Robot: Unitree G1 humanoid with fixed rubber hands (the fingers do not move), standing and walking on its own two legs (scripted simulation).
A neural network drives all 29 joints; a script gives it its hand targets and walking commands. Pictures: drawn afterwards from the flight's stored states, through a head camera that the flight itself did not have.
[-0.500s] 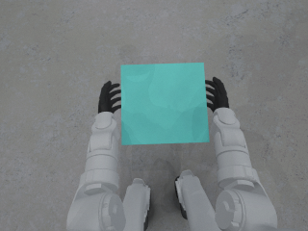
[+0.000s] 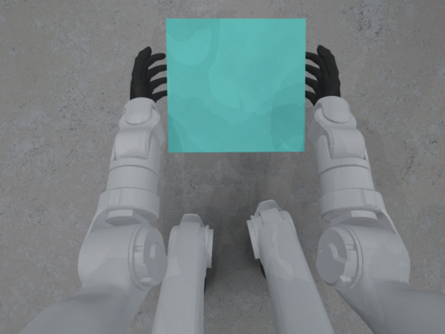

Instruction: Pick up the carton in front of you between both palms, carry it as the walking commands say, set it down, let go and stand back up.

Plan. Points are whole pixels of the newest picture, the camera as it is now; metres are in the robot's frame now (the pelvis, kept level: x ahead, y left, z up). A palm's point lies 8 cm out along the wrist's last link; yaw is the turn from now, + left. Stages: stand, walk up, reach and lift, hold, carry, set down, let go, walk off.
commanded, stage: set down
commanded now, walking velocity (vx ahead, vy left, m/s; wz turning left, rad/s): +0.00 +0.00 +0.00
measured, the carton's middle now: (232, 101) +0.51 -0.05 -0.19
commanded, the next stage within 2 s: none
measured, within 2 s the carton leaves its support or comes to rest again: rests again in 0.68 s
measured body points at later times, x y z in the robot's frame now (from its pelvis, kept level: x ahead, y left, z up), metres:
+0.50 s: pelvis -0.01 +0.00 -0.10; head +0.35 -0.02 +0.16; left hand +0.56 +0.08 -0.27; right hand +0.51 -0.21 -0.27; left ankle +0.08 +0.11 -0.48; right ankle +0.11 -0.11 -0.48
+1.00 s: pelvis -0.01 +0.01 -0.13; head +0.36 -0.01 +0.13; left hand +0.56 +0.08 -0.30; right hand +0.51 -0.22 -0.30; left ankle +0.08 +0.11 -0.48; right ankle +0.11 -0.11 -0.48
